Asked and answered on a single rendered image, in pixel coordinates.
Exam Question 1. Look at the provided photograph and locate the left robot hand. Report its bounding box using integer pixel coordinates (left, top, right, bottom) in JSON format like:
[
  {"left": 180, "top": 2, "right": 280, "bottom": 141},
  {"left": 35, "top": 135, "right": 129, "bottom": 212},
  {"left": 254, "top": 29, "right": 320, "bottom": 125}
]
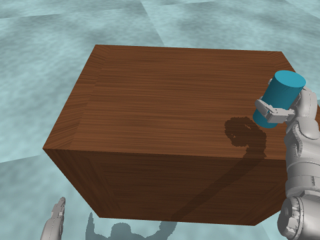
[{"left": 40, "top": 197, "right": 66, "bottom": 240}]

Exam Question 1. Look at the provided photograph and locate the right robot hand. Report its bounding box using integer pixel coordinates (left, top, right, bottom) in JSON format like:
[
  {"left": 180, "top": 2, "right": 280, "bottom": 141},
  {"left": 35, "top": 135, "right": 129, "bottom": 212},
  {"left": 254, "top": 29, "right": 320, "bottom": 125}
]
[{"left": 254, "top": 79, "right": 318, "bottom": 126}]

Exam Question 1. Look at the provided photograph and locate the can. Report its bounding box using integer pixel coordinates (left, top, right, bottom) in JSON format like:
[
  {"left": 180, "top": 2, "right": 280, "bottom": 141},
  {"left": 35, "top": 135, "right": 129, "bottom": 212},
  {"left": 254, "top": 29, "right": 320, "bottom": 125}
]
[{"left": 253, "top": 70, "right": 306, "bottom": 129}]

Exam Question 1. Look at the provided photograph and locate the right robot arm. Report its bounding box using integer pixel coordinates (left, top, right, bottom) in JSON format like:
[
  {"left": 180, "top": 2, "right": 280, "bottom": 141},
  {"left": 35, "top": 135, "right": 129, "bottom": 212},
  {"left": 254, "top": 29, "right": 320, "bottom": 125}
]
[{"left": 277, "top": 116, "right": 320, "bottom": 240}]

